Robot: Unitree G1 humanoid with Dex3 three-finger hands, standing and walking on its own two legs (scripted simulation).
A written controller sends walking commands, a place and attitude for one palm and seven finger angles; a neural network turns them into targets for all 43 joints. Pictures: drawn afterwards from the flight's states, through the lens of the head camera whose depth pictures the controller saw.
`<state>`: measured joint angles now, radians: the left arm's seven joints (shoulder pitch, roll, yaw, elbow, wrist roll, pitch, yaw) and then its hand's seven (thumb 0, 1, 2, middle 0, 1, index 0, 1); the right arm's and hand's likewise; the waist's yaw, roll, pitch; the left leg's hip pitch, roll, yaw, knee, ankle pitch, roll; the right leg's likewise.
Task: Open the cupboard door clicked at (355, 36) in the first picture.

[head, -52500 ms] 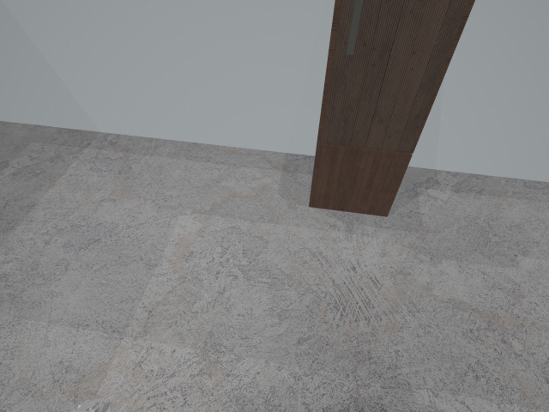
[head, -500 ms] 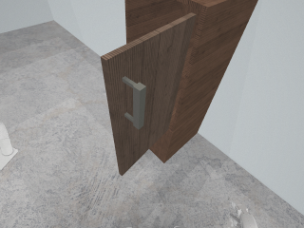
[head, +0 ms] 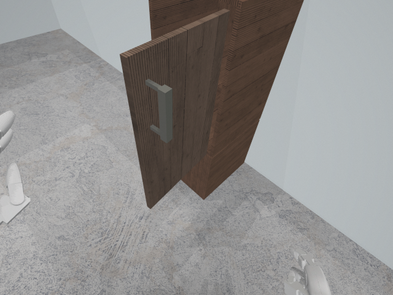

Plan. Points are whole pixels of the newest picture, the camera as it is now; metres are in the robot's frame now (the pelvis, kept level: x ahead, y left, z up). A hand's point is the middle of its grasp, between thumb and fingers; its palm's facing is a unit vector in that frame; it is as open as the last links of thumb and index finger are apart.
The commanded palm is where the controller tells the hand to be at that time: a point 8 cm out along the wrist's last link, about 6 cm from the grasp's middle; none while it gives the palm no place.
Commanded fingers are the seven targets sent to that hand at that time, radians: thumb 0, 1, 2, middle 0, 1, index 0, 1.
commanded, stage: stop stepping back and stand still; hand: left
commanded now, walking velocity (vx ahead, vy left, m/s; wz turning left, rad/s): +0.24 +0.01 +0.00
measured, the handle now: (159, 112) +0.47 +0.15 +0.11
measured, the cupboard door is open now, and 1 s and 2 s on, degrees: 96 96 96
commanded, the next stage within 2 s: let the arm hang, fingers relaxed in 0.94 s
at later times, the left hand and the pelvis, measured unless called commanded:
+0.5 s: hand out of the picture +0.11 +0.28 +0.16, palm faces +0.53 -0.75 -0.38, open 7.4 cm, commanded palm +0.04 +0.32 +0.18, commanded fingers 0.00 0.90 0.90 -0.20 -0.30 -0.20 -0.30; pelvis -0.07 +0.01 +0.00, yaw +5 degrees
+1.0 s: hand out of the picture +0.08 +0.30 +0.16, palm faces +0.48 -0.76 -0.43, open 7.4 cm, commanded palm +0.02 +0.33 +0.18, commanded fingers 0.00 0.90 0.90 -0.20 -0.30 -0.20 -0.30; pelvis -0.10 +0.02 +0.01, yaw +4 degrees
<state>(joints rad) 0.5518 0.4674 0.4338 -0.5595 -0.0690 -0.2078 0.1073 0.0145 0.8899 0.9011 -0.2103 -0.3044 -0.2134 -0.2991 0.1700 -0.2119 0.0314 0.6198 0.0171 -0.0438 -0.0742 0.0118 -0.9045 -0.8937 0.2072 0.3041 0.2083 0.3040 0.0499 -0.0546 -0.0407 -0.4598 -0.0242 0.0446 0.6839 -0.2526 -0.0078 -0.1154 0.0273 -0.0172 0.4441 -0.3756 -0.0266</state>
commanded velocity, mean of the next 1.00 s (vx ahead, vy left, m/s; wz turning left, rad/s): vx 0.07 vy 0.01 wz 0.00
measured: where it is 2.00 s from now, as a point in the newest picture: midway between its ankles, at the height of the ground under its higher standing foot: outside the picture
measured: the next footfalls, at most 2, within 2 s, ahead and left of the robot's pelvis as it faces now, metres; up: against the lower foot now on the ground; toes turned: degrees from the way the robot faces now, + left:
left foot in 0.02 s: +0.07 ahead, +0.09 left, +0.00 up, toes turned +2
left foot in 0.44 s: -0.03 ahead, +0.13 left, +0.00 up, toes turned +6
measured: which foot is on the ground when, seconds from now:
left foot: up 0.00-0.00, down 0.02-0.24, up 0.26-0.42, down 0.44-1.00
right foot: down 0.00-1.00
